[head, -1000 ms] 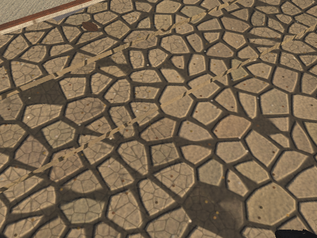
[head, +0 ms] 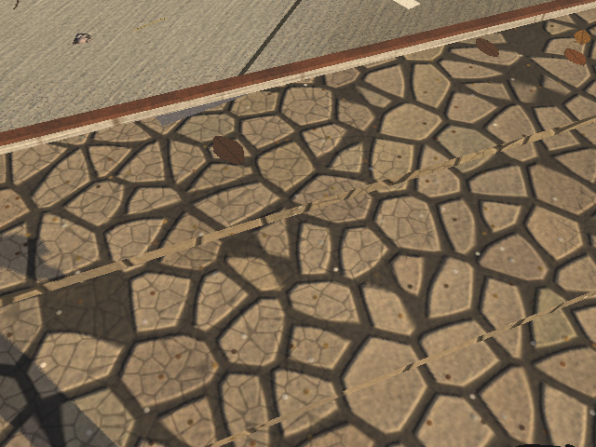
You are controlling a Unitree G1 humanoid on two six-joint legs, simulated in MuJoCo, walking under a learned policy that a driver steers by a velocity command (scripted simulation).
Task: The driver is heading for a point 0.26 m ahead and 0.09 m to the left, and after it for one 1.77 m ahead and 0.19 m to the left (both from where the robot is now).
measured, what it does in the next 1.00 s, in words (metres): walks ahead, turning left: left foot, then right foot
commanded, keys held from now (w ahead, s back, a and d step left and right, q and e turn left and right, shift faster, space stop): w+q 0.06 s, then q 0.42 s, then no key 0.52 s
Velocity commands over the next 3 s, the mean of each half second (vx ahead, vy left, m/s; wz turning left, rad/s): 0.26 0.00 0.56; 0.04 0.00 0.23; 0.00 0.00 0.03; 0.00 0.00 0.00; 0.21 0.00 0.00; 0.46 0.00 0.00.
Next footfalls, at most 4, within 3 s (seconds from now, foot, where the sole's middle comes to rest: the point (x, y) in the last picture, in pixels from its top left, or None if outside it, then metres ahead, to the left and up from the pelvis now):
0.02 left None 0.17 0.09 -0.76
0.46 right None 0.41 -0.05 -0.76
0.82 left None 0.25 0.16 -0.76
2.88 left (207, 323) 0.72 0.28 -0.72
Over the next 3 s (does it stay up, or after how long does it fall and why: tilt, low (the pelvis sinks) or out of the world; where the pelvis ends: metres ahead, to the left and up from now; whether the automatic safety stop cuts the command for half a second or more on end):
stays up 0.64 0.16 0.03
